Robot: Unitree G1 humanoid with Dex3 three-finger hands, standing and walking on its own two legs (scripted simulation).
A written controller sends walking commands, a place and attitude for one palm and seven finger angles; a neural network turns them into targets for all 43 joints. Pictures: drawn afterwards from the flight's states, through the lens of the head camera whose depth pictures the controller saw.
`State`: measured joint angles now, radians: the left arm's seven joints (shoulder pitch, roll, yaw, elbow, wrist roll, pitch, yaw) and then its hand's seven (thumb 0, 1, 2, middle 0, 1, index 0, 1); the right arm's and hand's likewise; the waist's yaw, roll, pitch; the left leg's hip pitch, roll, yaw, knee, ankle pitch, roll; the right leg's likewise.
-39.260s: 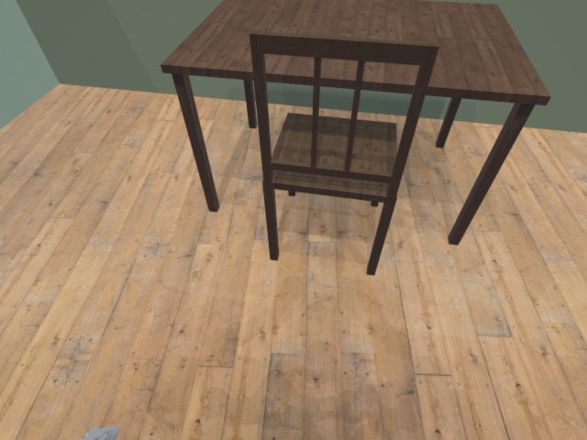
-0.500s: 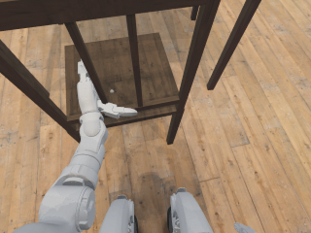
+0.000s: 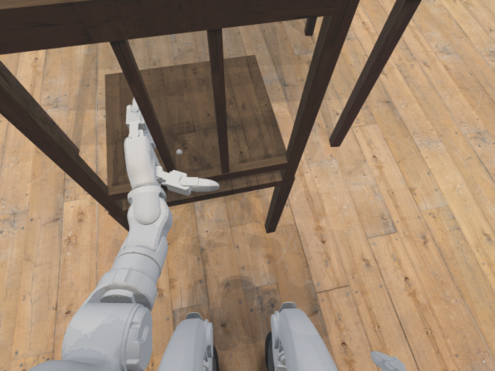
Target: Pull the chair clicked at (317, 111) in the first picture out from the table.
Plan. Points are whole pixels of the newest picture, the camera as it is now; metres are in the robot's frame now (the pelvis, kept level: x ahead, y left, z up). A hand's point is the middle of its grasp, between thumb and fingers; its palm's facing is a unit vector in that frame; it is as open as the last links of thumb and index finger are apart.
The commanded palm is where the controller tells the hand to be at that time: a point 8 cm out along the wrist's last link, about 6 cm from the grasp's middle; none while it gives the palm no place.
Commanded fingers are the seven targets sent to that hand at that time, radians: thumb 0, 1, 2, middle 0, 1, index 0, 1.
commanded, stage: hook a spindle and tug to test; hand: left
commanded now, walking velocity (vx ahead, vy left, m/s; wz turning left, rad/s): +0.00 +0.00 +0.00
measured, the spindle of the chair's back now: (155, 130) +0.48 +0.13 +0.05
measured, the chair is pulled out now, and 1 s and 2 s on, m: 0.18 0.19 0.25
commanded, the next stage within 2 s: step backward, pulling the chair out in 1.34 s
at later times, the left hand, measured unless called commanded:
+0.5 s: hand (178, 151) +0.46 +0.10 +0.02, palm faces +0.18 -0.98 -0.03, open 9.9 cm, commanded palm +0.42 +0.13 +0.02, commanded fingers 0.00 0.56 0.76 -0.50 -1.45 -0.50 -1.45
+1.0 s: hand (181, 157) +0.45 +0.09 +0.02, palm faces +0.16 -0.99 -0.02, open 5.0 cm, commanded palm +0.40 +0.13 +0.02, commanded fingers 0.00 0.90 0.90 -0.50 -1.45 -0.50 -1.45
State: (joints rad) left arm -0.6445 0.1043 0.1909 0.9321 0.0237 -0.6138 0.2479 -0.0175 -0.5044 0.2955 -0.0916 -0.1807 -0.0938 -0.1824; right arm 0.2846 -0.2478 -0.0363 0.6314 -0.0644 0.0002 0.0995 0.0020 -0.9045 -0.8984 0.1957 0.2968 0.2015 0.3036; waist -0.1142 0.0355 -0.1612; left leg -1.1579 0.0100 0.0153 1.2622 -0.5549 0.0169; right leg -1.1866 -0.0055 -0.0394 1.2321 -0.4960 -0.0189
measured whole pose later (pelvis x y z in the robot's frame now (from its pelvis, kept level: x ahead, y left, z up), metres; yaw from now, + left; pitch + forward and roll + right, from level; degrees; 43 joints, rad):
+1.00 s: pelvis +0.01 +0.00 +0.00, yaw +0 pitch +26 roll -1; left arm -0.57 0.08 0.14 0.84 0.01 -0.59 0.25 0.01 0.80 0.82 -0.49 -1.45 -0.43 -1.45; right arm 0.28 -0.24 -0.04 0.62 -0.06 0.03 0.10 0.00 -0.90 -0.90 0.20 0.30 0.20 0.30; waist -0.09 0.04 -0.16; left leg -1.13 0.01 0.01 1.25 -0.56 0.01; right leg -1.16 0.00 -0.05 1.22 -0.51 -0.02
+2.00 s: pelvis +0.02 +0.00 +0.12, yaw -1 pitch +9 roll +0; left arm -0.45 0.14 0.02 0.95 -0.05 -0.22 0.06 0.04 0.78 0.81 -0.29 -1.13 -0.50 -1.45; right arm 0.26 -0.26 -0.04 0.64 0.04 0.13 -0.07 0.00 -0.90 -0.90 0.20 0.30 0.20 0.30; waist -0.08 0.02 0.08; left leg -0.39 0.01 0.04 0.47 -0.23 0.01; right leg -0.41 0.01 -0.02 0.44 -0.17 -0.01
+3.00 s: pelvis -0.03 -0.02 +0.12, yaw +1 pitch +5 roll +0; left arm -0.42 0.15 0.03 1.03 0.00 -0.32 0.08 0.03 0.72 0.84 -0.36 -1.16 -0.50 -1.45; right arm 0.24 -0.25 -0.03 0.74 0.05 -0.01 -0.07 0.00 -0.90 -0.90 0.20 0.30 0.20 0.30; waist -0.06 0.04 0.12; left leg -0.38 0.01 0.00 0.45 -0.15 -0.01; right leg -0.40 0.01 -0.05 0.43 -0.11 -0.03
